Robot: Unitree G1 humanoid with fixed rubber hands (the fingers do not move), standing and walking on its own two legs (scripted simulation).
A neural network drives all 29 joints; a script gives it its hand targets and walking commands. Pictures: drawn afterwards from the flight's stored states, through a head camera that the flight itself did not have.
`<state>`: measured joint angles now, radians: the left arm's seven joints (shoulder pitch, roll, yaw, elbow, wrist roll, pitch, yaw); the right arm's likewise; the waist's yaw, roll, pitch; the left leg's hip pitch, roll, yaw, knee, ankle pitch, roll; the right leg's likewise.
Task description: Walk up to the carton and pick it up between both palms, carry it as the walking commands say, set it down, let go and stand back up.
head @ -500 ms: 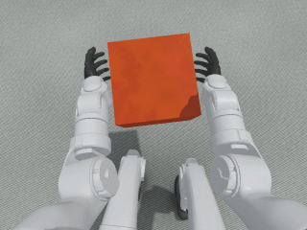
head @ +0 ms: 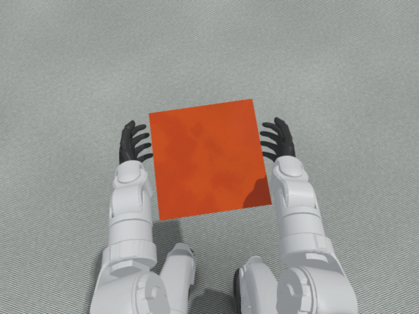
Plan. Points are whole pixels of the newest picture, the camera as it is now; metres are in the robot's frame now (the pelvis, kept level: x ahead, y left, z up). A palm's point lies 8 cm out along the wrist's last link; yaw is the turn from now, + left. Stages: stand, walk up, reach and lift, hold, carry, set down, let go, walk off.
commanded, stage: reach and lift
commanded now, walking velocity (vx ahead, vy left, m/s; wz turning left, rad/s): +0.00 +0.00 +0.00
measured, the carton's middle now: (208, 163) +0.41 +0.06 -0.13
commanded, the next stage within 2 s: none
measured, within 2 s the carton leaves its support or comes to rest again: neither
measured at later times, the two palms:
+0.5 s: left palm (117, 162) +0.34 +0.19 +0.04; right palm (305, 153) +0.38 -0.10 +0.04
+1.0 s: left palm (94, 152) +0.33 +0.19 +0.12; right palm (326, 144) +0.37 -0.11 +0.11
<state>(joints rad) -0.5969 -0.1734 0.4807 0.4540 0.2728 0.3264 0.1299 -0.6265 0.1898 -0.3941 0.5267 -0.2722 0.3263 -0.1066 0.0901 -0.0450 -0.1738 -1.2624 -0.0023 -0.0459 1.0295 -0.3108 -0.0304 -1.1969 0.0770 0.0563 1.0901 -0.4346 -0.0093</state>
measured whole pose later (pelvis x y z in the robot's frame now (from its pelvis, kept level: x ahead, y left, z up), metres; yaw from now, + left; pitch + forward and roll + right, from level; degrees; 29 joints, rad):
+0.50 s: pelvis +0.01 +0.00 +0.06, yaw +0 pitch +17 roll +0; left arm -0.47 -0.21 0.48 0.38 0.32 0.38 0.01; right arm -0.51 0.20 -0.41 0.50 -0.31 0.34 -0.03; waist 0.10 -0.05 -0.05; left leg -0.79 0.01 -0.04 0.70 -0.21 -0.03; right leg -0.74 0.07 0.08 0.77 -0.33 -0.02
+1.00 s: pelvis +0.03 -0.01 +0.09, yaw +0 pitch +4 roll +1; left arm -0.35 -0.18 0.37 0.31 0.31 0.54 0.02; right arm -0.38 0.19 -0.29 0.41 -0.29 0.49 -0.03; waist 0.10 -0.02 -0.01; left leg -0.35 0.00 -0.04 0.43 -0.14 -0.03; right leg -0.29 0.05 0.08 0.50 -0.26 -0.03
